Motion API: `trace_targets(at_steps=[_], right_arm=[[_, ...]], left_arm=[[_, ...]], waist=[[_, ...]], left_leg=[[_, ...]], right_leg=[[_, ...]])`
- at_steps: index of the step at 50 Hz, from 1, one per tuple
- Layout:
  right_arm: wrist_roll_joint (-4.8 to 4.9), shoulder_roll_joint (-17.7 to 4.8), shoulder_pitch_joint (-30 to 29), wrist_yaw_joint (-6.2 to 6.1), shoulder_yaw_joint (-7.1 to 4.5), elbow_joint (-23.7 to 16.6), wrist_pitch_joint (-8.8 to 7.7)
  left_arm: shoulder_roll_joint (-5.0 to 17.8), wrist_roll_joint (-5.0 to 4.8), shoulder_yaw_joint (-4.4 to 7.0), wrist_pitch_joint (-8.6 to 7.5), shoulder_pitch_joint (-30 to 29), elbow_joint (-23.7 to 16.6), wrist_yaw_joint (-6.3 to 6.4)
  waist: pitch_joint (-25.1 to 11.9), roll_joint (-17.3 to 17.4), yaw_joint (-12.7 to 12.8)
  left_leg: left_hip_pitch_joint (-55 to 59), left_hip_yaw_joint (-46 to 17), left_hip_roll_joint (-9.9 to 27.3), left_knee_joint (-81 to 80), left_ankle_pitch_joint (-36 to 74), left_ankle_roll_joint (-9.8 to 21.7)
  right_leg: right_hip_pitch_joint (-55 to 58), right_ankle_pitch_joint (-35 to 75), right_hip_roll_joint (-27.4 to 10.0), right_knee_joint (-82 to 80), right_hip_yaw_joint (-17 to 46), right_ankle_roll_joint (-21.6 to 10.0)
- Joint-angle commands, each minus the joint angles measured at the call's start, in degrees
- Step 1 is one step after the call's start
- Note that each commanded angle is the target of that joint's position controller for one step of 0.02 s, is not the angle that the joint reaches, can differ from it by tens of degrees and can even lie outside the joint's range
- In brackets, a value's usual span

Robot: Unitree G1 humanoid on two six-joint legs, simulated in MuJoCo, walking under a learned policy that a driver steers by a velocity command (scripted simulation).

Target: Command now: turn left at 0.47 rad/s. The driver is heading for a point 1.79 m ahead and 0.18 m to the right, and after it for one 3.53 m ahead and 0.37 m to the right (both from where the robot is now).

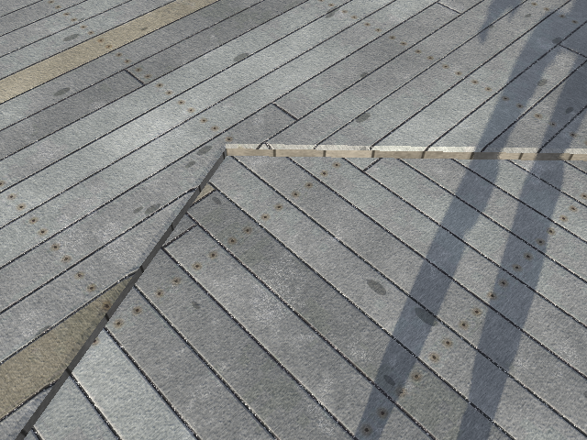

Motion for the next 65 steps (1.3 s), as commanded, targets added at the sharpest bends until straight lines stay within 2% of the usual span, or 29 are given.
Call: trace_targets(at_steps=[1,2,3,4,5,6,7,12,15,17,18,19,20,21,25,35,37,40,43,46,47,48,49,50,52,55,58,61,65], right_arm=[[0.32,-6.8,-0.9,-0.45,-1.93,-4.4,-0.34],[-1.0,-3.3,2.5,-0.26,-0.91,-4.1,-0.5],[-0.6,-6.5,1.0,-0.31,-1.94,-5.9,-1.16],[-1.21,-10.6,2.0,-0.38,-3.19,-4.4,-1.53],[-0.81,-11.1,2.2,-0.23,-3.67,-3.0,-1.41],[-0.74,-9.2,3.0,-0.45,-3.43,-1.7,-0.86],[-0.83,-7.8,2.7,-0.49,-2.98,-1.6,-0.48],[-0.82,-1.4,-1.3,0.15,-0.17,-2.7,-0.57],[-0.2,-2.8,-0.4,0.3,-0.59,-1.8,-0.71],[-0.89,-3.3,1.8,0.33,-0.63,-0.5,-0.89],[-1.45,-5.8,2.1,-0.08,-0.89,-1.2,-0.93],[-2.06,-9.3,1.0,-0.42,-1.49,-1.4,-0.77],[-2.3,-4.7,-0.8,0.32,-0.42,-1.0,-1.09],[-2.44,-2.6,-1.6,0.94,0.15,-1.6,-1.47],[-2.27,-2.9,0.5,0.96,0.46,-0.1,-2.87],[-2.01,-1.6,1.1,0.84,1.1,1.2,-3.5],[-1.71,-2.6,2.8,0.57,0.67,2.1,-3.14],[-0.83,-6.8,7.3,0.29,-0.56,3.2,-2.92],[-0.24,-5.7,6.9,0.09,-0.43,3.8,-4.38],[0.6,-5.2,0.3,0.43,-0.21,2.4,-4.15],[-0.1,-2.5,-1.0,0.47,0.5,1.8,-4.37],[-0.55,1.4,-1.9,0.47,1.58,-0.5,-5.05],[0.83,-1.9,-2.0,-0.04,0.58,-1.6,-6.01],[1.91,-4.0,0.2,0.19,-0.07,-0.5,-6.79],[1.0,-3.8,0.7,0.98,-0.2,1.2,-7.65],[-0.14,-2.3,-0.7,2.15,-0.25,1.3,-7.59],[-0.2,-0.4,-4.7,2.63,0.43,-0.2,-7.29],[0.15,1.4,-11.1,3.28,1.43,-2.3,-7.74],[0.71,0.6,-16.5,4.41,1.56,-4.1,-8.35]], left_arm=[[8.0,0.76,2.2,-1.21,4.2,-2.6,-0.4],[10.9,1.75,2.47,-0.74,3.2,-3.8,-0.08],[12.2,3.21,2.63,-0.58,3.1,-3.2,-0.28],[9.6,2.36,2.03,-0.87,1.6,-4.5,-0.2],[7.8,1.64,1.51,-0.83,0.0,-4.7,0.03],[7.1,1.04,1.2,-0.74,-1.1,-4.9,0.12],[6.6,0.38,0.9,-0.64,-1.3,-4.7,0.2],[6.4,0.82,0.38,0.67,0.0,-3.5,0.42],[8.3,0.24,0.6,1.27,2.2,-2.7,0.17],[6.8,-0.42,-0.19,0.84,3.9,-1.7,-0.01],[5.6,0.55,-0.8,0.04,5.3,-1.4,-0.33],[3.6,1.99,-1.42,-0.94,7.3,-1.5,-0.85],[2.9,2.21,-1.84,-1.05,5.3,-1.3,-0.76],[5.2,2.03,-1.41,-0.9,3.0,-0.9,-0.7],[4.9,1.33,-1.36,0.09,2.9,0.3,0.06],[4.8,1.05,-1.29,0.42,5.0,5.3,0.95],[4.3,0.74,-1.34,0.53,5.8,6.4,1.16],[4.4,-0.28,-1.28,-0.97,1.2,4.0,0.89],[4.6,-1.62,-1.02,-3.3,1.9,3.5,-0.6],[4.4,-1.04,-0.6,-4.56,12.8,9.1,-1.88],[5.9,-0.38,0.02,-4.47,18.4,11.3,-1.87],[12.0,-0.36,1.4,-4.55,24.4,12.0,-1.61],[13.4,0.42,1.41,-5.02,24.8,11.1,-2.1],[9.9,0.4,0.32,-5.44,20.2,9.6,-1.87],[7.4,0.17,-0.44,-5.29,16.0,7.8,-1.5],[4.9,0.5,-1.63,-4.57,17.1,7.9,-1.44],[6.1,0.48,-1.7,-3.93,18.8,8.3,-0.86],[7.1,0.48,-1.81,-3.44,19.9,8.4,-0.08],[7.9,-0.22,-1.58,-3.12,22.7,9.4,0.12]], waist=[[-8.9,4.9,2.0],[-9.5,-8.0,-0.6],[-5.7,-18.8,-0.7],[-5.0,-12.5,0.0],[-4.4,-9.3,-0.5],[-4.0,-7.4,-0.9],[-3.4,-7.6,-0.5],[-5.4,-11.7,1.6],[-5.3,-12.3,2.3],[-4.5,-10.0,0.9],[-6.3,-5.8,1.7],[-7.0,4.3,4.9],[-7.3,7.1,4.0],[-4.6,4.2,2.3],[-0.5,4.7,2.0],[-0.7,0.6,2.0],[-1.6,2.2,1.4],[5.3,9.1,-1.6],[6.7,9.8,-0.3],[2.0,5.4,6.1],[0.0,1.8,8.0],[-1.6,-13.1,8.7],[0.4,-16.5,8.9],[3.9,-10.2,6.3],[5.2,-6.2,4.6],[3.6,-6.8,4.2],[3.6,-5.4,4.9],[5.2,-5.8,6.6],[7.7,-5.9,7.1]], left_leg=[[5.2,-13.5,10.4,-0.3,9.7,5.2],[-2.3,-5.0,3.3,11.3,-10.0,1.8],[-11.7,2.0,-1.9,21.1,-26.1,-1.2],[-12.8,0.6,1.0,31.5,-24.6,-3.3],[-13.3,0.6,1.1,35.3,-21.0,-4.3],[-13.4,0.7,1.3,36.6,-18.6,-5.4],[-14.2,0.5,1.4,37.4,-16.5,-6.2],[-3.2,8.7,5.4,16.3,-14.0,-7.5],[3.5,11.3,5.1,2.2,-7.7,-6.5],[12.4,10.6,5.3,-12.0,5.3,-3.9],[18.8,5.0,10.2,-10.4,14.9,-2.0],[18.8,0.7,14.9,-6.1,20.8,1.7],[11.4,0.5,15.3,-6.5,11.5,4.3],[9.6,2.1,12.5,-7.2,5.0,3.3],[6.4,3.1,10.7,-7.2,4.8,0.9],[6.5,3.7,9.6,-6.9,5.5,1.3],[7.2,2.7,9.4,-9.0,-9.5,2.6],[5.8,-12.7,18.5,-18.4,-33.6,9.5],[9.2,-16.3,22.6,-19.3,-27.0,11.5],[-0.3,-3.6,15.4,-13.1,-14.9,6.8],[-5.4,1.8,11.5,-4.5,-10.6,4.2],[-15.3,11.5,3.6,14.8,-12.1,-0.6],[-24.3,8.3,2.3,27.4,-21.9,-1.2],[-28.4,4.8,6.1,33.8,-18.1,-0.1],[-30.2,6.6,9.8,33.7,-7.3,1.2],[-26.5,9.5,11.6,29.7,1.3,0.3],[-25.9,12.1,11.3,22.5,6.0,-1.6],[-20.6,14.1,9.9,10.4,13.6,-2.2],[-17.8,14.3,8.4,2.2,16.2,-1.0]], right_leg=[[10.2,13.2,-6.3,-12.7,2.4,-3.4],[15.8,23.9,-17.6,-14.0,13.3,-8.2],[12.1,30.7,-25.1,-14.9,24.6,-18.5],[11.4,29.7,-25.3,-14.6,23.1,-20.7],[11.2,28.6,-21.7,-13.3,17.6,-18.2],[11.6,26.7,-18.4,-12.5,13.5,-15.8],[12.2,28.6,-17.8,-11.9,12.3,-15.6],[12.1,30.3,-13.5,-11.2,4.8,-14.6],[11.8,28.3,-14.4,-10.0,6.5,-14.8],[8.1,23.6,-13.0,-9.2,5.9,-11.3],[4.0,17.8,-11.5,-7.8,4.6,-7.4],[1.6,8.1,-6.4,-5.8,-1.0,-3.7],[7.4,4.0,-5.9,-7.5,-2.5,-1.4],[7.2,5.5,-5.2,-6.5,-2.8,-0.6],[6.5,8.7,-5.4,-5.8,-2.6,-0.7],[8.2,10.3,-5.8,-6.3,-2.5,0.3],[6.7,1.1,-3.3,-3.1,-5.6,0.1],[-6.0,-8.7,-2.2,8.0,-7.1,-2.1],[-11.4,-13.9,-5.9,10.9,-3.6,-6.8],[12.8,4.1,-2.4,-5.6,-7.7,-7.9],[20.9,3.7,-4.8,-6.9,-3.1,-7.9],[27.4,-7.8,-17.1,-16.5,17.7,-13.2],[27.3,-13.9,-25.2,-23.1,35.4,-20.0],[26.0,-16.6,-24.9,-22.9,32.7,-19.8],[25.1,-10.4,-20.3,-23.2,21.9,-15.8],[23.4,8.6,-15.9,-24.0,10.7,-13.2],[22.0,21.6,-14.1,-24.3,4.4,-13.3],[17.7,21.9,-12.5,-26.1,0.4,-12.5],[19.6,21.7,-15.0,-26.3,0.0,-13.0]])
